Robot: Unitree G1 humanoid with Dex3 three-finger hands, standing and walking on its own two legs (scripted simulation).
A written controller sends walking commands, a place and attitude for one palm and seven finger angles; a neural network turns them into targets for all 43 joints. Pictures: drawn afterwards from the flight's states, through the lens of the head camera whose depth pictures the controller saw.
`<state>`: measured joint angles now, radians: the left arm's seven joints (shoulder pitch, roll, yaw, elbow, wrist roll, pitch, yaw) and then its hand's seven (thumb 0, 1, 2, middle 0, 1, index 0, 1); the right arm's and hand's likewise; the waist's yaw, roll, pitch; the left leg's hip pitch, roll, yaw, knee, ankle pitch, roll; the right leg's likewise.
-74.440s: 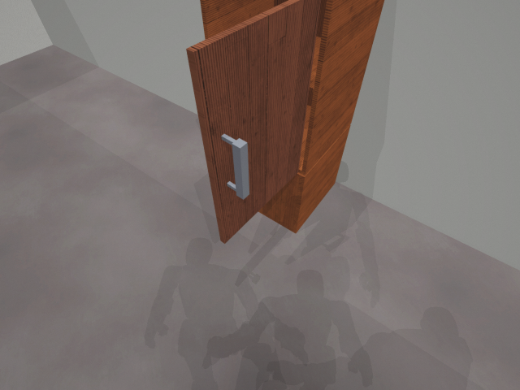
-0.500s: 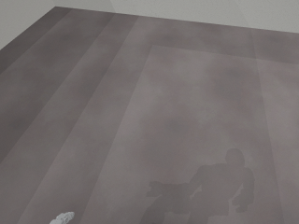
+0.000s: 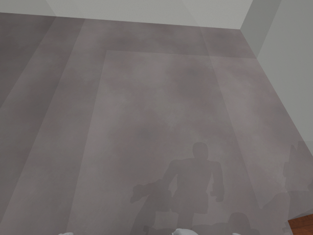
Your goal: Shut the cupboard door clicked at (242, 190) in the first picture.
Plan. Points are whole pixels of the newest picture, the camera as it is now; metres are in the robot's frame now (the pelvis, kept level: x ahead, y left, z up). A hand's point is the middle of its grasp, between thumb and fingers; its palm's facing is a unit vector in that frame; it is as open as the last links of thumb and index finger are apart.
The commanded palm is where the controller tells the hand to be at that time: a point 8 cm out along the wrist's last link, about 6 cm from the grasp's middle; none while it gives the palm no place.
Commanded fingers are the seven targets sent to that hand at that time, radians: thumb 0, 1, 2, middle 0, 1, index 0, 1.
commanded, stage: turn to face it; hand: left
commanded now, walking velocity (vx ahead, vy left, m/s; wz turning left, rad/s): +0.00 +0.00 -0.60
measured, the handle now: out of the picture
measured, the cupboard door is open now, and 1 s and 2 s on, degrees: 8 8 8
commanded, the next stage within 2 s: none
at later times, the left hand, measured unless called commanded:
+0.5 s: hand (114, 234) +0.14 +0.12 -0.15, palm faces -0.27 -0.92 -0.27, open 7.4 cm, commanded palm none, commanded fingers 0.00 0.90 0.90 -0.20 -0.30 -0.20 -0.30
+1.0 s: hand (121, 197) +0.24 +0.12 -0.16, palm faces -0.53 -0.82 -0.23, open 7.4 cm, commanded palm none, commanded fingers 0.00 0.90 0.90 -0.20 -0.30 -0.20 -0.30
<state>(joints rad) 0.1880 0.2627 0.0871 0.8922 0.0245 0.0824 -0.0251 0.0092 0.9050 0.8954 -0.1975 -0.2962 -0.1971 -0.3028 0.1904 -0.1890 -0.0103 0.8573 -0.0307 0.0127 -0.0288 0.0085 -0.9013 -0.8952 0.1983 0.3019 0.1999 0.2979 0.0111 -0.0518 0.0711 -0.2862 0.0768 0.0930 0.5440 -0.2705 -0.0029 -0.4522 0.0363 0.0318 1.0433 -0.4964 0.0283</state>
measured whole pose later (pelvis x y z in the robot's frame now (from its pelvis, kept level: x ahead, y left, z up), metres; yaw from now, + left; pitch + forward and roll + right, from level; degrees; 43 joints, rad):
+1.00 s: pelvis +0.05 -0.03 +0.01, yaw -36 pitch +1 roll -2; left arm 0.18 0.29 0.10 0.89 0.02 0.09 -0.04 0.01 0.91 0.90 -0.19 -0.30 -0.19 -0.30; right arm 0.20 -0.20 -0.01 0.86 -0.03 0.02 -0.03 0.01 -0.90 -0.90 0.20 0.30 0.20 0.30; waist 0.02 -0.02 0.09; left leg -0.23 0.12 0.16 0.48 -0.25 -0.01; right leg -0.45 -0.03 -0.02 1.03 -0.45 0.06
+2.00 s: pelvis +0.05 -0.09 -0.01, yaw -67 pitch +1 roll +1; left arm 0.16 0.25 0.06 0.90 0.02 0.06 -0.03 0.01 0.91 0.90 -0.19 -0.30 -0.19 -0.30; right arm 0.26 -0.23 -0.04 0.91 -0.02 0.03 -0.02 0.01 -0.90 -0.90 0.20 0.30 0.20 0.30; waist -0.02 0.02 0.07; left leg -0.26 0.15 0.19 0.59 -0.32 -0.06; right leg -0.26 -0.02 -0.05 0.58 -0.32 0.00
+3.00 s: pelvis -0.01 -0.33 +0.00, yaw -76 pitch +1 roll +0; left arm 0.19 0.17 0.04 1.03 0.03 -0.04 0.01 0.00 0.93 0.90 -0.20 -0.30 -0.20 -0.30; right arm 0.24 -0.20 -0.05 1.02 -0.03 0.00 -0.02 0.01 -0.91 -0.90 0.19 0.30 0.20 0.30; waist -0.03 0.03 0.07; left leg -0.46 0.09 0.09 1.02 -0.41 -0.03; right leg -0.24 0.00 -0.14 0.44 -0.22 -0.06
